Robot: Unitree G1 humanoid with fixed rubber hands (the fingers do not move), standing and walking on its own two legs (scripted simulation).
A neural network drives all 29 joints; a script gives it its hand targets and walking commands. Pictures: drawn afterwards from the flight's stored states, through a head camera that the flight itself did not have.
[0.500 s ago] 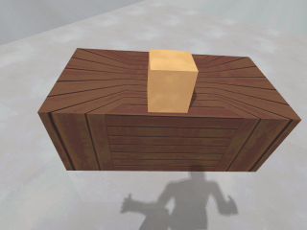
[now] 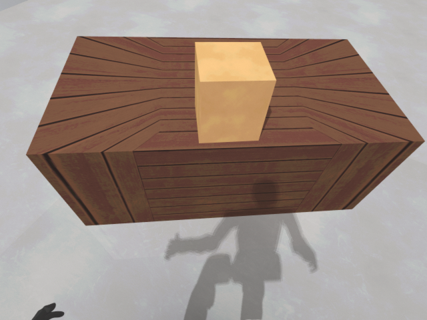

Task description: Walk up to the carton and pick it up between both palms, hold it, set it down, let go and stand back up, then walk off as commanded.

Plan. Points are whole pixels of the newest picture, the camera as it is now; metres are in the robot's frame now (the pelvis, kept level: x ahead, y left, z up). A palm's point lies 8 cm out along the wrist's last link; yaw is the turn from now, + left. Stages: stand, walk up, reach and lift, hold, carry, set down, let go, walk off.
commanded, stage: walk off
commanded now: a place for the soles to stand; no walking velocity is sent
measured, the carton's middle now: (228, 94) +0.79 -0.06 -0.09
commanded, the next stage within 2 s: stand in 0.12 s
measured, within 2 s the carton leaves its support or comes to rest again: neither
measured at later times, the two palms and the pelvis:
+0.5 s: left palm out of the picture +0.11 +0.24 -0.11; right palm out of the picture +0.08 -0.27 -0.13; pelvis +0.01 -0.02 +0.01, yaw +1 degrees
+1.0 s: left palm out of the picture +0.06 +0.25 -0.12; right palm out of the picture +0.07 -0.26 -0.13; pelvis +0.01 -0.01 +0.01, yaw +1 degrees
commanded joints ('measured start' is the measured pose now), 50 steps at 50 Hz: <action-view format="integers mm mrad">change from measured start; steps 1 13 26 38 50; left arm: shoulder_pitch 53 -67 -42 -19 33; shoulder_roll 111 54 -46 -54 -76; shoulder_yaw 28 -44 -54 -52 -55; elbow -23 52 148 184 218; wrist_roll -12 -22 -24 -20 -18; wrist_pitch -27 -17 -24 -20 -29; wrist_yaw -6 19 36 46 49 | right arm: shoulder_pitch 48 -56 -120 -115 -93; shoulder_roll -271 -110 -27 -6 5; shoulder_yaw -60 15 16 14 15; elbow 6 99 203 225 234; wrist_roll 1 9 7 1 1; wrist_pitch -14 48 22 20 14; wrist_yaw -18 72 38 33 30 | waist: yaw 11 -11 14 15 19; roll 178 -56 27 45 49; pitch -232 -81 -142 -151 -147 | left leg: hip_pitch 328 132 97 63 41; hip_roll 276 40 84 79 80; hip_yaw -286 -23 -55 -69 -81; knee -91 -180 -231 -228 -234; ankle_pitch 760 106 229 174 141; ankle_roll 178 -15 -5 3 11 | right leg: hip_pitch -92 118 225 203 195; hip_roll -38 -209 -140 -133 -127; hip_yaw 0 114 28 33 27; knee -145 -613 -527 -517 -506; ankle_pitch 65 195 333 287 295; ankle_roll -24 -54 -38 -37 -35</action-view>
